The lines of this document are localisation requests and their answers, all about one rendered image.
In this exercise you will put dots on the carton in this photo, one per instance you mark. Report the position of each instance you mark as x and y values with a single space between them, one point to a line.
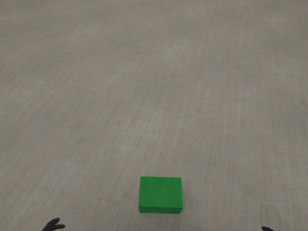
160 195

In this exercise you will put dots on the robot left hand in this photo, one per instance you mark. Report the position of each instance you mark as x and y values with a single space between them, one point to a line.
52 225

